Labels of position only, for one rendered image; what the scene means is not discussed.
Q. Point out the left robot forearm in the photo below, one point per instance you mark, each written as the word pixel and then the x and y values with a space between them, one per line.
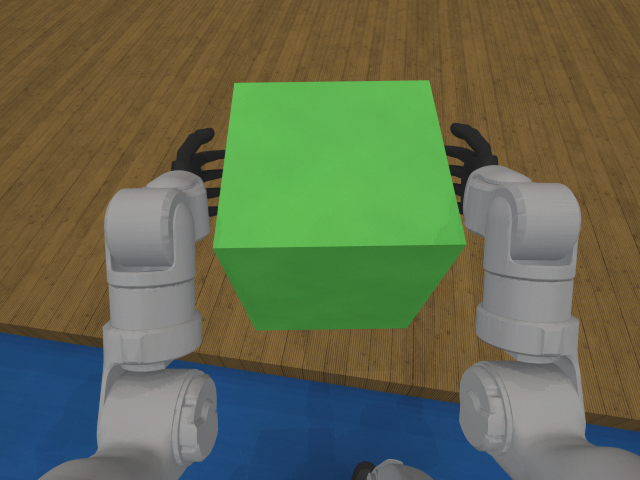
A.
pixel 150 235

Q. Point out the right robot forearm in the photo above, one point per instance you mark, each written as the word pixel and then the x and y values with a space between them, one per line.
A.
pixel 531 235

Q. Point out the robot left hand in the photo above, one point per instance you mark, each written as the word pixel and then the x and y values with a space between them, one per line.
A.
pixel 189 160

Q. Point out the robot right hand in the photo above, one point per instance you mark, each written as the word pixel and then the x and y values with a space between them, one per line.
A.
pixel 482 156

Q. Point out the carton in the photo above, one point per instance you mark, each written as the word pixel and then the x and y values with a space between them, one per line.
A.
pixel 337 208

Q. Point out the robot right shin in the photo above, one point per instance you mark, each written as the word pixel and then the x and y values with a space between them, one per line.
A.
pixel 388 461

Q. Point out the left robot upper arm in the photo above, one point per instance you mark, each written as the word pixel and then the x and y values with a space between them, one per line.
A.
pixel 153 425

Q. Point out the right robot upper arm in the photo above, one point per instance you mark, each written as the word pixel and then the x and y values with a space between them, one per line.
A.
pixel 529 418

